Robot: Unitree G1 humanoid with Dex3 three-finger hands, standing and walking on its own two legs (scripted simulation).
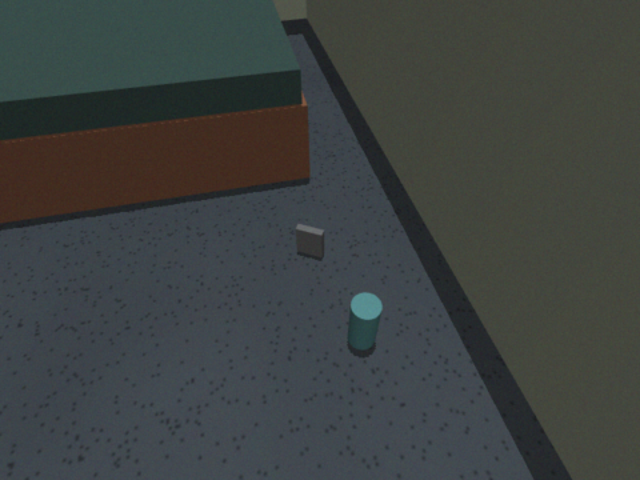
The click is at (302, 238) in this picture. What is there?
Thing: carton on end
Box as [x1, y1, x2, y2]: [295, 224, 323, 257]
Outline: 298,224 295,229 297,250 321,257 323,253 323,230
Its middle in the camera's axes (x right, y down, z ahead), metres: -0.04 +0.02 +1.56
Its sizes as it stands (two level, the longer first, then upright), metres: 0.111 0.030 0.140
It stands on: the floor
